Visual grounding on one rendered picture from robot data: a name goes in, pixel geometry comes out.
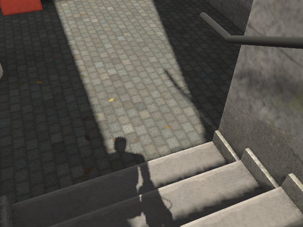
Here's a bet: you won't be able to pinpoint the stairs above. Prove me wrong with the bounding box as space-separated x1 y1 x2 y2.
11 141 303 227

